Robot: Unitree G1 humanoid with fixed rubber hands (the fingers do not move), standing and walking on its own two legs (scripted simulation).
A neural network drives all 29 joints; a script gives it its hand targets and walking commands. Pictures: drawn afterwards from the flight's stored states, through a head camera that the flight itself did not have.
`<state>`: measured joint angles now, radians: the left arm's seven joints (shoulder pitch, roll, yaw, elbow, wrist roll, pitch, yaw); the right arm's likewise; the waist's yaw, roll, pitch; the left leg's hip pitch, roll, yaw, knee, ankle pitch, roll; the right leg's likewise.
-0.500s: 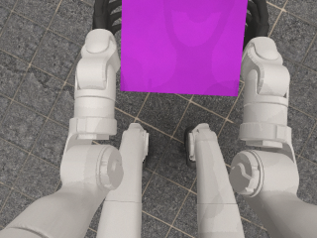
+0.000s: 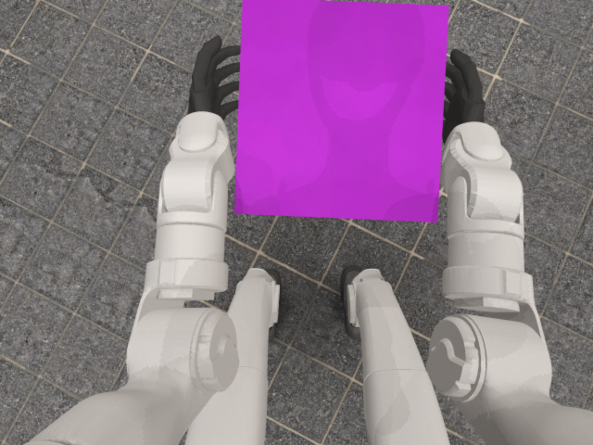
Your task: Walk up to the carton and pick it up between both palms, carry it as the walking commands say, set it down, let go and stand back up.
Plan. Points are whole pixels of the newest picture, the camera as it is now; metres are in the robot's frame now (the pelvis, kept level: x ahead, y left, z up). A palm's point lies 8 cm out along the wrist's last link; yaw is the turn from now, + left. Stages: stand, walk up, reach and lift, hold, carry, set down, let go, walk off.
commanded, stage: reach and lift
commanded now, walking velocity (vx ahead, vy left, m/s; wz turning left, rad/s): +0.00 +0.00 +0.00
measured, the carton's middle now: (329, 137) +0.46 -0.01 -0.10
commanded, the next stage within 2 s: none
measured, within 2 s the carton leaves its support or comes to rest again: neither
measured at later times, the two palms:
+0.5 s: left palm (164, 78) +0.45 +0.13 +0.08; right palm (517, 101) +0.43 -0.16 +0.07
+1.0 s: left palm (147, 71) +0.43 +0.13 +0.13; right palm (572, 102) +0.41 -0.16 +0.12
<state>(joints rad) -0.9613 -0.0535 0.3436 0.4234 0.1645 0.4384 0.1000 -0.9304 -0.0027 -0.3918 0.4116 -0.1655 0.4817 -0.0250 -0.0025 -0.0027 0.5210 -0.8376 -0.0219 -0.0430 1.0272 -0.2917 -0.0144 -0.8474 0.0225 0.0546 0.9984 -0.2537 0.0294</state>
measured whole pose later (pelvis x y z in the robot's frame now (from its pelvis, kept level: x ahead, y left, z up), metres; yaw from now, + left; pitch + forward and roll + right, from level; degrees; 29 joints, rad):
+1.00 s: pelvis +0.12 -0.01 +0.09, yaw +1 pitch -4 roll +0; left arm -0.31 -0.16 0.21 0.28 0.24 0.65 0.01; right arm -0.26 0.15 -0.24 0.22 -0.23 0.70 -0.02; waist -0.02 0.00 0.03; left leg -0.12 -0.01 -0.06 0.41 -0.21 -0.01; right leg -0.14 0.01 0.05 0.41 -0.19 0.01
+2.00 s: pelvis +0.11 -0.01 +0.09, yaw +0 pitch -8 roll +0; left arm -0.29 -0.16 0.19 0.24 0.25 0.72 0.01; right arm -0.25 0.15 -0.22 0.19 -0.23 0.77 -0.02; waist 0.01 0.01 0.07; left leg -0.07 0.00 -0.06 0.41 -0.21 -0.02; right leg -0.09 0.01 0.04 0.40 -0.18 0.01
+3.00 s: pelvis +0.10 -0.01 +0.08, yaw +1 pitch -9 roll +0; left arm -0.25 -0.15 0.17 0.21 0.25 0.75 0.01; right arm -0.23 0.14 -0.19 0.18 -0.23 0.79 -0.02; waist 0.01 -0.01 0.06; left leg -0.07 0.00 -0.07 0.44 -0.21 -0.02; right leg -0.09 0.02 0.04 0.43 -0.19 0.00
